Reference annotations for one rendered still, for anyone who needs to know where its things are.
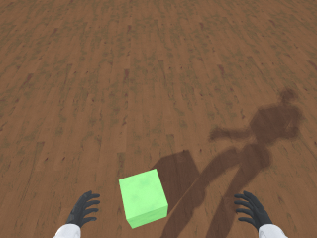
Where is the robot left hand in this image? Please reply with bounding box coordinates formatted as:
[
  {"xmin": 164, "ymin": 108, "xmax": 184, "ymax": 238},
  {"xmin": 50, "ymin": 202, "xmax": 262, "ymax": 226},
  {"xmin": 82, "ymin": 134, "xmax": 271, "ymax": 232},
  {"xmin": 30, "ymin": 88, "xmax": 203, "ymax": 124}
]
[{"xmin": 65, "ymin": 190, "xmax": 100, "ymax": 228}]

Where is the carton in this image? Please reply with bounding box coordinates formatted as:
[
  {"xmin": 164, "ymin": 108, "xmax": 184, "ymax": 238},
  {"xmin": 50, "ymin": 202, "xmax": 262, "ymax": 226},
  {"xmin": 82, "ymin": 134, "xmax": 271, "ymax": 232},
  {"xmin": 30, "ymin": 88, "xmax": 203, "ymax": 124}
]
[{"xmin": 119, "ymin": 169, "xmax": 168, "ymax": 229}]

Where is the left robot forearm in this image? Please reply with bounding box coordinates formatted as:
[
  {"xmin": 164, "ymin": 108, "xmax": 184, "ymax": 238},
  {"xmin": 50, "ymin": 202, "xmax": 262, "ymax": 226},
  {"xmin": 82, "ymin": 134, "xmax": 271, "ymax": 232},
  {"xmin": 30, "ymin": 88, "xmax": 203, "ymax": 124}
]
[{"xmin": 53, "ymin": 224, "xmax": 81, "ymax": 238}]

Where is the right robot forearm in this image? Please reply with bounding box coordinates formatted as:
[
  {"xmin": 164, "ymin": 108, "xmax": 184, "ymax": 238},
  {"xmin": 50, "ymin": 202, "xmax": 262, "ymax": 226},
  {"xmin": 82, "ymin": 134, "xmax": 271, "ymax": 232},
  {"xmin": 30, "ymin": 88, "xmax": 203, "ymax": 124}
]
[{"xmin": 259, "ymin": 224, "xmax": 288, "ymax": 238}]

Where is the robot right hand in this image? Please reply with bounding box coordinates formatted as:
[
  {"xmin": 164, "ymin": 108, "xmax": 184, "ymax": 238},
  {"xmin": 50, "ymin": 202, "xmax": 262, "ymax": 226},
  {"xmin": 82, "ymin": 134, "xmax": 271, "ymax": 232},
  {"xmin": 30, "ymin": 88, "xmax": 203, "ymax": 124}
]
[{"xmin": 234, "ymin": 190, "xmax": 273, "ymax": 232}]

